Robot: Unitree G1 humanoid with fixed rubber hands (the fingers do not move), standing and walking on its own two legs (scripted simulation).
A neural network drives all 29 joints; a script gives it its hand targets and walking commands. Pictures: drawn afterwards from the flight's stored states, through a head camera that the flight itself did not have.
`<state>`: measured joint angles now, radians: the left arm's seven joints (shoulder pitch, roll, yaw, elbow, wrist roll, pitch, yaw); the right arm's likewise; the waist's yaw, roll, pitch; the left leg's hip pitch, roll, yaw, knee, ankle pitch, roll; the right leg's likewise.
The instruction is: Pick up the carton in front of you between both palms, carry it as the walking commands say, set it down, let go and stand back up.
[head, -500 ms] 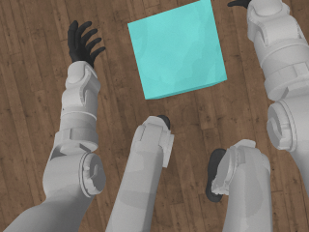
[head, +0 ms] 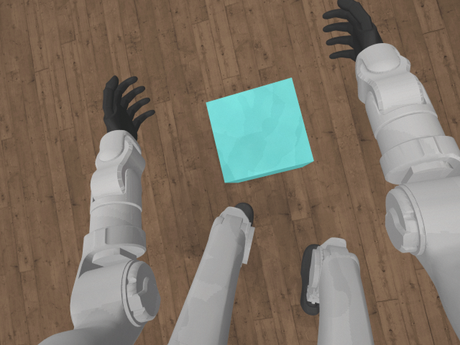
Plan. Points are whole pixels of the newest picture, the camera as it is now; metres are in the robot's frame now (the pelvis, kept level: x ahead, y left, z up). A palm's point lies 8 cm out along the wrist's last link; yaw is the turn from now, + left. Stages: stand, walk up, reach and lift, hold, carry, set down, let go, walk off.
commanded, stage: set down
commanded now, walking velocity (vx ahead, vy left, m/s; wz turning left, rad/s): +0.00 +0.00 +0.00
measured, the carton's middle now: (260, 139) +0.46 +0.11 -0.44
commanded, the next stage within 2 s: let go in 0.12 s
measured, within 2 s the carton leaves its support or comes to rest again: neither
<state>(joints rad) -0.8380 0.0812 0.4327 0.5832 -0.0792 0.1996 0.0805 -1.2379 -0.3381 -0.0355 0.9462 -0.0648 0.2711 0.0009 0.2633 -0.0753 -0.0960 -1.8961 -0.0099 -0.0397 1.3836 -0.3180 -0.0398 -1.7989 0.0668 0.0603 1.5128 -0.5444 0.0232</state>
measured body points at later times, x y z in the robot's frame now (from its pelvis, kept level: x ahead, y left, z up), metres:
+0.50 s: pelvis +0.04 +0.02 +0.13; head +0.26 +0.03 +0.52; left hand +0.34 +0.29 +0.03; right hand +0.46 -0.09 +0.02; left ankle +0.13 +0.13 -0.53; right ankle +0.05 -0.12 -0.53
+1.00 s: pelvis +0.11 +0.01 +0.20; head +0.19 +0.00 +0.64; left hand +0.27 +0.25 +0.12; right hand +0.35 -0.19 +0.10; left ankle +0.12 +0.13 -0.53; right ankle +0.05 -0.12 -0.53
